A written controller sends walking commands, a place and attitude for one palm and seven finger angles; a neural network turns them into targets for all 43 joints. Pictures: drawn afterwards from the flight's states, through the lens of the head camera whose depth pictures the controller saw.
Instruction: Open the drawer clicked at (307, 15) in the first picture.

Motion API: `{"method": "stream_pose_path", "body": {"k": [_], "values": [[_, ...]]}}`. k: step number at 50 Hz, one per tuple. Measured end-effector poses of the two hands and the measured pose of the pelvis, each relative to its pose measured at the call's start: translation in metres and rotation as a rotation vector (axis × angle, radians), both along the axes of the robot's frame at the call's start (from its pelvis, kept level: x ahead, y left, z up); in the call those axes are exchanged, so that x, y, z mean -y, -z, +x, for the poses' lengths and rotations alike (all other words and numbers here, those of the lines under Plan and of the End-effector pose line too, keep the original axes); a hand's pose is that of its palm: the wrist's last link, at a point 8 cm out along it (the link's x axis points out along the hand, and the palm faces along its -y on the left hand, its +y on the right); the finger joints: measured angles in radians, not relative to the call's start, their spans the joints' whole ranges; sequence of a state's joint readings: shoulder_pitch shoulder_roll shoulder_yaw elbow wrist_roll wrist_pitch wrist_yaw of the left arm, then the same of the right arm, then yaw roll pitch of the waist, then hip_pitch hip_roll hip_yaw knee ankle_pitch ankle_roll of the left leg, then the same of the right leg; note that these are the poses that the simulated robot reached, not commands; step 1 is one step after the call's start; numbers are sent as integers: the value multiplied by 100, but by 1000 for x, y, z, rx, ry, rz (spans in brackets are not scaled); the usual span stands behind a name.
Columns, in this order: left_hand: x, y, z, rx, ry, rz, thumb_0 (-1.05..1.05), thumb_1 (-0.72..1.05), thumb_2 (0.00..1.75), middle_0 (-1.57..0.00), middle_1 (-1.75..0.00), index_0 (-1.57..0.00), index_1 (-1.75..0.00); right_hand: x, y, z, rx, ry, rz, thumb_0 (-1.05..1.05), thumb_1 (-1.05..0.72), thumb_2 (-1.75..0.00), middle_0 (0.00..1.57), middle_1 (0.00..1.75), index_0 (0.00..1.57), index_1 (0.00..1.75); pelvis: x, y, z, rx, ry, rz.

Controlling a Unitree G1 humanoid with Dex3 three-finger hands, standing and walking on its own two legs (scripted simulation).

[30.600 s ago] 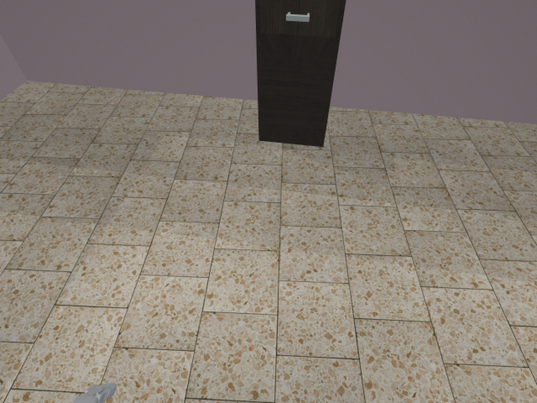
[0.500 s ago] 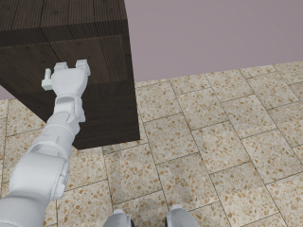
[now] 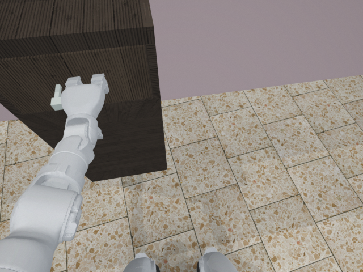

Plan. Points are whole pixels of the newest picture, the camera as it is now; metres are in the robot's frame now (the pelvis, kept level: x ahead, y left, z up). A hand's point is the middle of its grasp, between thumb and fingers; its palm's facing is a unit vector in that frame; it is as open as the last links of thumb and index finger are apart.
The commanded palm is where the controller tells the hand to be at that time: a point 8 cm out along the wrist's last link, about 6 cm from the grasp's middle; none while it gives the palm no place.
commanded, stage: close the thumb around the handle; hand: left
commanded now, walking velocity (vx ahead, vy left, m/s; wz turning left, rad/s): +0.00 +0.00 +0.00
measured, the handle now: (76, 94) +0.53 +0.22 +0.02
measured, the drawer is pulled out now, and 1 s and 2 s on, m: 0.00 0.03 0.08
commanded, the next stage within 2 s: pull the drawer open in 0.46 s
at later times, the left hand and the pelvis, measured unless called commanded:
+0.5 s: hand (92, 114) +0.49 +0.18 +0.00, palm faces -0.05 -0.03 -1.00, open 5.5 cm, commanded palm +0.46 +0.19 +0.05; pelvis +0.01 +0.00 +0.00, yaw +0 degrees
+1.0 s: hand (93, 125) +0.46 +0.18 +0.00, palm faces -0.03 -0.06 -1.00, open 5.3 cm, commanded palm +0.41 +0.19 +0.05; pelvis +0.02 +0.00 +0.02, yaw -1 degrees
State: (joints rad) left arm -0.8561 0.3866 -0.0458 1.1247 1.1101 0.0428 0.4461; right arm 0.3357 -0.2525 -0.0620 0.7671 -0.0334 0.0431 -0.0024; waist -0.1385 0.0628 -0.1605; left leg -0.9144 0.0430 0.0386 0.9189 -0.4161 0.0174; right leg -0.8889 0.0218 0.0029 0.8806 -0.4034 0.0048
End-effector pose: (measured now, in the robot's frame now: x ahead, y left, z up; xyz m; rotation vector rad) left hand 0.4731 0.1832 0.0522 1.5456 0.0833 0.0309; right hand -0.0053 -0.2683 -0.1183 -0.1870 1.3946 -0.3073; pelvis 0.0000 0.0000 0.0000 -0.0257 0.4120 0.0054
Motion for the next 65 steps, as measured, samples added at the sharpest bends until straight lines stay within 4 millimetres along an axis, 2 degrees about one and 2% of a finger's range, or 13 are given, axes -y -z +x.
{"method": "stream_pose_path", "body": {"k": [16,21,33,41,48,59,65], "values": [[0,-4,0,-26,-4,-6,0,58,77,-40,-131,-36,-128,-5,-2,13,31,3,13,1,-90,-90,20,30,20,30,0,-5,4,14,8,3],[0,-1,-2,-26,4,-8,0,74,83,-41,-133,-36,-130,-4,-1,12,26,5,14,1,-90,-90,20,30,20,30,0,-4,5,12,9,3],[0,1,-4,-14,-1,-4,0,76,84,-38,-135,-39,-133,-3,0,12,17,11,18,1,-90,-90,20,30,20,30,0,-4,6,15,12,3],[1,0,-14,-23,3,-22,1,77,81,-36,-135,-39,-132,-5,-5,21,41,25,32,1,-90,-90,20,30,20,30,0,-10,14,33,25,6],[2,1,-32,-2,16,-30,1,77,81,-34,-135,-41,-133,-7,-8,45,85,10,44,1,-90,-90,20,30,20,30,0,-15,22,56,25,6],[4,1,-62,13,11,-40,0,77,81,-34,-135,-42,-134,-7,-19,99,214,-37,41,1,-90,-90,20,30,20,30,0,-22,27,98,23,8],[4,1,-63,18,22,-23,0,76,83,-37,-135,-42,-135,-6,-18,112,232,-91,23,1,-90,-90,20,30,20,30,3,-19,19,106,1,11]]}}
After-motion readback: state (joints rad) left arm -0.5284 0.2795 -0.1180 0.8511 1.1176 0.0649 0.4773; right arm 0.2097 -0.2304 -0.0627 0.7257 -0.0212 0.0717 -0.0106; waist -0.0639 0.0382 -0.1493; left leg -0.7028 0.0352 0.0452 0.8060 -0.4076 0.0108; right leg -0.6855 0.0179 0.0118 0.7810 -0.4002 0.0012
